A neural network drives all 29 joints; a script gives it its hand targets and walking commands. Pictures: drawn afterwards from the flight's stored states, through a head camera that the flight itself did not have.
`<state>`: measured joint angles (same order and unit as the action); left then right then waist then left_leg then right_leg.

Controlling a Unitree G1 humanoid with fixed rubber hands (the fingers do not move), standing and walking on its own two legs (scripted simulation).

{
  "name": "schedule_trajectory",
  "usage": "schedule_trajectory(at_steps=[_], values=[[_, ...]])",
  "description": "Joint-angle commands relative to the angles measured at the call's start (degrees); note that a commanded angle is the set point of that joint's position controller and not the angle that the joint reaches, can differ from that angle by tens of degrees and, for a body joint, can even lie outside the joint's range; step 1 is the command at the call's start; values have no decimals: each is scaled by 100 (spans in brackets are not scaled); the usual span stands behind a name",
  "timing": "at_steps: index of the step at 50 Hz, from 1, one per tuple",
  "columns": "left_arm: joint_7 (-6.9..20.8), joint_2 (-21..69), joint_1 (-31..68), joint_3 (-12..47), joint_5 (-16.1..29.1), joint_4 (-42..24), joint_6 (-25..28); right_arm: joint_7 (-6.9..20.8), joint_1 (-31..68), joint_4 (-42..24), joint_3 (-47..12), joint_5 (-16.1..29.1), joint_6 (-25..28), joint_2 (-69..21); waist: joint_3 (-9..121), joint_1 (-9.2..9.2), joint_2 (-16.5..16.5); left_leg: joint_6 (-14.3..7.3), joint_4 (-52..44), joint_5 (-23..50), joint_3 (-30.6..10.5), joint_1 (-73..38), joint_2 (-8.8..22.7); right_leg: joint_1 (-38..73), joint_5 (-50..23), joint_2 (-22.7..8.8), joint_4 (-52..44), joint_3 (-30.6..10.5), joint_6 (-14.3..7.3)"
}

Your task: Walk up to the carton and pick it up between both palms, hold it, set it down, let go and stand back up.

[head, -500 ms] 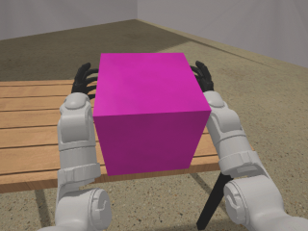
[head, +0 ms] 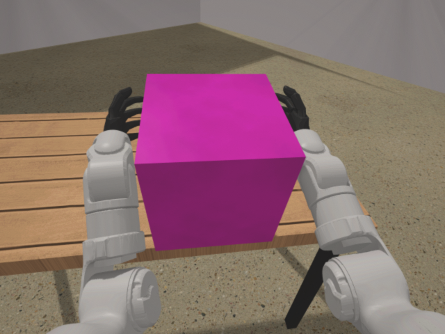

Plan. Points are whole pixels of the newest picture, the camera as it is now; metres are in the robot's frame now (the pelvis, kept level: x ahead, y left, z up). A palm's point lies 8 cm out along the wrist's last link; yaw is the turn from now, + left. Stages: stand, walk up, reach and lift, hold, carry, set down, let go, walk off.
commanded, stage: hold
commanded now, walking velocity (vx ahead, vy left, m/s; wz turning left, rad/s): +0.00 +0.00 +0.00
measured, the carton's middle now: (211, 160) +0.34 +0.01 +0.19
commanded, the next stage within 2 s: none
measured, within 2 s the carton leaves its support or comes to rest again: neither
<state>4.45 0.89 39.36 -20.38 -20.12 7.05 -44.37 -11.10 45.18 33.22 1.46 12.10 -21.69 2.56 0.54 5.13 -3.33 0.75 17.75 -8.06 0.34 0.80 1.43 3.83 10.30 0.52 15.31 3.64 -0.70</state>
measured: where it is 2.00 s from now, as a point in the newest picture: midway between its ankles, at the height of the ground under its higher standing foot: outside the picture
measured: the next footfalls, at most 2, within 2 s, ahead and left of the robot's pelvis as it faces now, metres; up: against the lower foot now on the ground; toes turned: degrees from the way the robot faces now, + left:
none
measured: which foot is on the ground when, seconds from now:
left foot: down 0.00-1.00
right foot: down 0.00-1.00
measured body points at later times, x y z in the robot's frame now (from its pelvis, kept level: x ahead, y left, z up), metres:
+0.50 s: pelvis +0.00 +0.00 +0.00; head -0.06 +0.03 +0.44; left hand +0.37 +0.17 +0.23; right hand +0.38 -0.14 +0.23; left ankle +0.03 +0.13 -0.75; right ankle -0.01 -0.11 -0.75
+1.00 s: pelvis +0.00 +0.00 +0.00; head -0.07 +0.03 +0.44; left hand +0.37 +0.17 +0.23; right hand +0.38 -0.14 +0.24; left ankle +0.03 +0.13 -0.75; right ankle -0.01 -0.11 -0.75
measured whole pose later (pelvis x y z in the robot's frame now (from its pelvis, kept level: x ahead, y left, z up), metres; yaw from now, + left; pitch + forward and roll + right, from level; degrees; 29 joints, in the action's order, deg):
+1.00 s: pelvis +0.00 +0.00 +0.00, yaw +0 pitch -9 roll +0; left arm 4.6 0.8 39.5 -20.6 -20.1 7.3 -44.5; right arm -11.2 45.5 33.4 1.7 12.2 -22.2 2.4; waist 1.0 5.3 -3.6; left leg 0.8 17.8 -8.2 0.2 0.5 1.5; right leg 4.2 10.4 0.6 15.2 3.7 -0.7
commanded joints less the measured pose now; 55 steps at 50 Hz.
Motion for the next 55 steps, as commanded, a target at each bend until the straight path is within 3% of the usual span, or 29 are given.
schedule_trajectory(at_steps=[1, 6, 12, 15, 24, 32, 36, 43, 55], values=[[674, 2907, 3552, 2769, 914, -346, 233, 379, 4125, -1636, -1904, 539, 232, -3262, 1598, 72, 409, 33, -17, 1125, 217, -695, -330, -55, -1090, 259, -171, 116, 328], [700, 2819, 3406, 2647, 800, -243, 158, 369, 4021, -1496, -1877, 515, 175, -3191, 1280, 30, 428, 20, -80, 959, 247, -594, -338, -90, -931, 236, -213, 101, 337], [748, 2833, 3304, 2743, 855, -530, 128, 334, 3888, -1625, -1999, 635, 131, -3179, 1393, 84, 410, 77, 29, 1390, 214, -731, -334, 84, -1362, 265, -139, 109, 343], [767, 2807, 3344, 2741, 842, -508, 108, 319, 3889, -1627, -1960, 647, 103, -3164, 1275, 143, 463, 83, 2, 1270, 221, -711, -342, 19, -1270, 249, -167, 92, 329], [699, 2835, 3260, 2869, 906, -666, 148, 341, 3854, -1879, -2085, 640, 121, -3169, 1501, 65, 384, 67, 33, 1377, 210, -800, -341, 22, -1323, 284, -149, 114, 346], [733, 2805, 3536, 2637, 837, -304, 147, 434, 4069, -1545, -1813, 419, 136, -3211, 1259, 13, 383, -43, -209, 578, 264, -438, -296, -127, -583, 212, -237, 89, 297], [688, 2853, 3627, 2683, 869, -233, 195, 466, 4174, -1470, -1763, 438, 185, -3229, 1404, 18, 449, 0, -163, 708, 238, -575, -279, -220, -560, 254, -221, 133, 273], [720, 2780, 3489, 2562, 814, -63, 182, 384, 4113, -1399, -1792, 455, 160, -3239, 1345, 39, 358, -53, -125, 717, 254, -517, -330, -78, -813, 209, -220, 71, 347], [711, 2850, 3494, 2788, 879, -465, 199, 341, 4018, -1648, -1979, 622, 153, -3241, 1482, 86, 438, 66, 22, 1284, 224, -738, -346, -28, -1268, 251, -149, 95, 348]])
